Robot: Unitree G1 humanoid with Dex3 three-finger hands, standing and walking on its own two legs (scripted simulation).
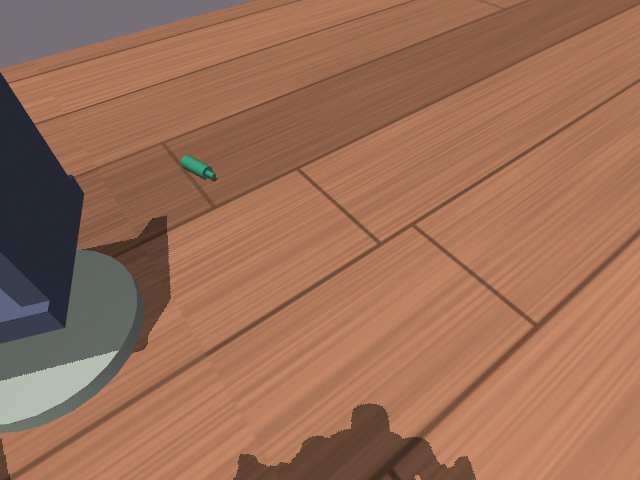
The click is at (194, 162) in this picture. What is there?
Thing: lying bottle
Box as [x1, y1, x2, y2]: [181, 155, 215, 178]
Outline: 182,158 181,164 184,167 204,178 207,178 209,176 212,178 215,177 215,174 212,172 209,166 188,155 185,155
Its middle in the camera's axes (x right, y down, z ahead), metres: -0.58 -0.32 +1.90
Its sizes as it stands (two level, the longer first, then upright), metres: 0.194 0.063 0.063
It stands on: the floor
